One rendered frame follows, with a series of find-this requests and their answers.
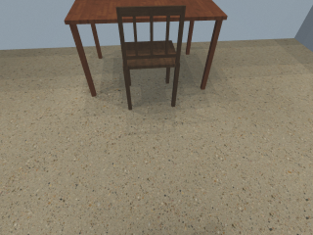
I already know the chair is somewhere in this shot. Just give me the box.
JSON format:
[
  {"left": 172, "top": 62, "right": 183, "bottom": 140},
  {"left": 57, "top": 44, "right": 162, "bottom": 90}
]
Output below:
[{"left": 115, "top": 5, "right": 186, "bottom": 111}]

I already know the table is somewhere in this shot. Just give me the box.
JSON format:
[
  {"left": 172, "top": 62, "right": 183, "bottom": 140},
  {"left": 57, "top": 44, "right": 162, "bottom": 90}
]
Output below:
[{"left": 64, "top": 0, "right": 228, "bottom": 97}]

